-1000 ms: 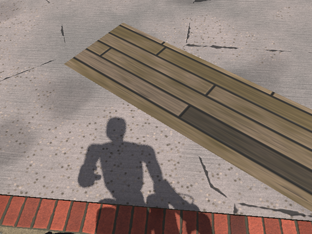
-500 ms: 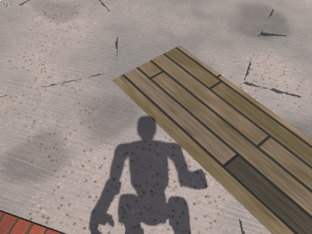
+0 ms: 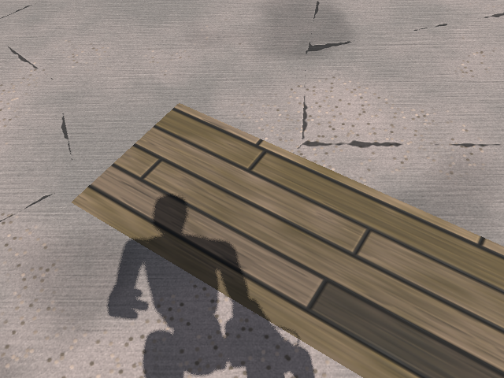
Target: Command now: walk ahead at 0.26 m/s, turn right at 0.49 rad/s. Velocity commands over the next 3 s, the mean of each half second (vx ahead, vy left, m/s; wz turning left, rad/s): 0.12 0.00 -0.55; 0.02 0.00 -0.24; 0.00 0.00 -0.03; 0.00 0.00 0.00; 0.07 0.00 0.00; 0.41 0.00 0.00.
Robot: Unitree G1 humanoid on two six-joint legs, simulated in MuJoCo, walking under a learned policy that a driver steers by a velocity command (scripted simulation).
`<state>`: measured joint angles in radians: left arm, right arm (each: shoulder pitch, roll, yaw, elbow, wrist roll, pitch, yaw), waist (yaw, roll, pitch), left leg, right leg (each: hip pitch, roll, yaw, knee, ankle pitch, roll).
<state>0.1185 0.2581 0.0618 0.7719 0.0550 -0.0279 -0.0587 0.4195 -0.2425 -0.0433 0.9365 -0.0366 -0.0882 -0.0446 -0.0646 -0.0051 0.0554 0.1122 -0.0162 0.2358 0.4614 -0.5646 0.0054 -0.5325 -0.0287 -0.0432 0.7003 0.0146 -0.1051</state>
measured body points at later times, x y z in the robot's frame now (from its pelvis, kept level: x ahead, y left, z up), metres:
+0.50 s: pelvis +0.28 -0.04 -0.09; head +0.30 -0.03 +0.36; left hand +0.38 +0.22 -0.22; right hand +0.37 -0.31 -0.19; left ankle +0.40 +0.02 -0.82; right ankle +0.20 -0.12 -0.68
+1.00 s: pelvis +0.30 -0.11 -0.07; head +0.30 -0.13 +0.38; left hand +0.52 +0.05 -0.18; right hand +0.24 -0.36 -0.22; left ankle +0.35 +0.03 -0.79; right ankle +0.29 -0.19 -0.82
